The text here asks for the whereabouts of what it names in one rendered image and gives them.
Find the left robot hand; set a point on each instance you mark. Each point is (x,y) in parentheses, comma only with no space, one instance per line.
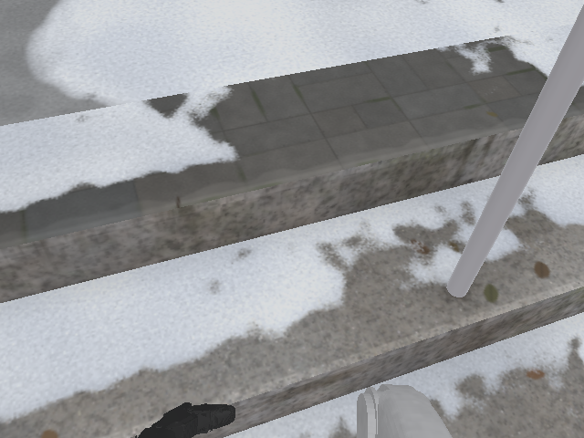
(185,421)

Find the right robot thigh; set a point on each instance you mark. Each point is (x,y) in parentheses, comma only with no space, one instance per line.
(397,411)

